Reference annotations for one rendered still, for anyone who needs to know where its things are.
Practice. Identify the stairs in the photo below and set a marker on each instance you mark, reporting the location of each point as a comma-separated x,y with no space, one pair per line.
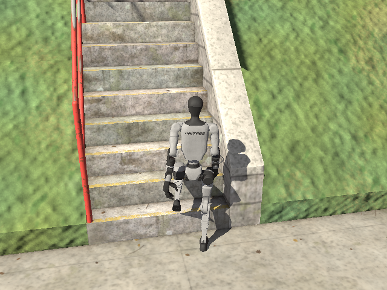
140,68

